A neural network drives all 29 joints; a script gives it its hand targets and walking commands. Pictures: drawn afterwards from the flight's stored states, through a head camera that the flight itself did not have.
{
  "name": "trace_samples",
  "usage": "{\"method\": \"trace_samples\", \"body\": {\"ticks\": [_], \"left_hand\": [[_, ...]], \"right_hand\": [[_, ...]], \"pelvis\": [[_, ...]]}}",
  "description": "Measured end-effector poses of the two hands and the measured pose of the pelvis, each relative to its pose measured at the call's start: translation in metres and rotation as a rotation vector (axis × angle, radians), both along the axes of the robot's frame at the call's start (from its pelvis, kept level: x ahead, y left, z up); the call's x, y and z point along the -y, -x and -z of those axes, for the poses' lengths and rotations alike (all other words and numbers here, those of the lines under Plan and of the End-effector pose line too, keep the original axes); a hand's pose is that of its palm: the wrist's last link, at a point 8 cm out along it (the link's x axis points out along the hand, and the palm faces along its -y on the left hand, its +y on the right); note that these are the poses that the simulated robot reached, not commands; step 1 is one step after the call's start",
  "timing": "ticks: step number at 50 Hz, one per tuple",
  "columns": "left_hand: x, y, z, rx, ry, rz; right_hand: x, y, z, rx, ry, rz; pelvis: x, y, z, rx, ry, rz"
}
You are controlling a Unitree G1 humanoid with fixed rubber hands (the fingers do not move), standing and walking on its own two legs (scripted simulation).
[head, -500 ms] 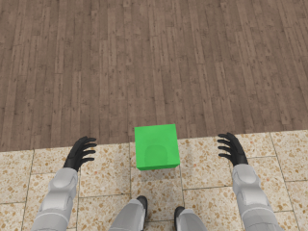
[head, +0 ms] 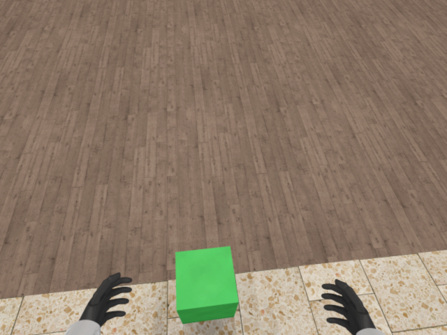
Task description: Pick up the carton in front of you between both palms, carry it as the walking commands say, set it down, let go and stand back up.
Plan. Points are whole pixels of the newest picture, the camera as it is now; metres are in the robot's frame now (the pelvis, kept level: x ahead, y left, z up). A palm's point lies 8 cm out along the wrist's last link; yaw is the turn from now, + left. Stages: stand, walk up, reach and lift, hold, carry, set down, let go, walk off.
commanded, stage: let go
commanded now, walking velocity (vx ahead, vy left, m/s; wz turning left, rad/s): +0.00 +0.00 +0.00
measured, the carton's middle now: (205, 285) +0.39 +0.06 -0.65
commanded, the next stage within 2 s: stand in 0.26 s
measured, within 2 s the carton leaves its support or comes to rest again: neither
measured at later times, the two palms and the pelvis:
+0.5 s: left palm (54, 331) +0.15 +0.30 -0.09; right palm out of the picture +0.13 -0.26 -0.08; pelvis +0.01 +0.02 -0.01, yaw -1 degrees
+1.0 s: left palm out of the picture +0.13 +0.32 -0.10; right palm out of the picture +0.12 -0.26 -0.09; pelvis +0.01 +0.03 +0.00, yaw -1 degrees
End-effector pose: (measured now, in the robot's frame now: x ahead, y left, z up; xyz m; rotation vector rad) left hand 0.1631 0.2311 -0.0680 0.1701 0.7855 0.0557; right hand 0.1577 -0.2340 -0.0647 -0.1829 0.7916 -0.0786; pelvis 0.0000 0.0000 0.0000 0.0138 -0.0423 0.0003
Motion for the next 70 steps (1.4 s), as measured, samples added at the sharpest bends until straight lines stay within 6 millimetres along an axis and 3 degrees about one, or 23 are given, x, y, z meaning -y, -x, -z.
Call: {"method": "trace_samples", "body": {"ticks": [7,14,21,27,45,70], "left_hand": [[-0.004,0.0,-0.001,-0.011,-0.008,-0.001],[-0.024,0.001,-0.002,-0.023,-0.068,-0.041],[-0.061,0.009,0.014,-0.044,-0.146,-0.055],[-0.076,0.017,0.026,-0.104,-0.167,-0.044],[-0.088,0.027,0.032,-0.168,-0.19,-0.033],[-0.099,0.071,0.036,-0.268,-0.204,-0.066]], "right_hand": [[-0.007,-0.003,0.0,-0.001,-0.009,-0.002],[-0.014,0.0,0.008,-0.003,0.019,0.008],[0.014,0.018,0.016,-0.094,0.161,0.043],[0.03,0.025,0.012,-0.126,0.215,0.076],[0.027,0.036,0.02,-0.181,0.209,0.09],[0.039,0.067,0.025,-0.266,0.218,0.095]], "pelvis": [[-0.004,0.0,0.001,0.032,0.0,0.003],[-0.013,-0.002,0.003,0.023,0.005,-0.003],[-0.021,-0.004,0.006,-0.028,0.015,0.01],[-0.026,-0.008,0.005,-0.037,0.018,0.017],[-0.034,-0.009,0.002,-0.025,0.017,0.022],[-0.032,0.007,-0.003,-0.005,0.018,0.015]]}}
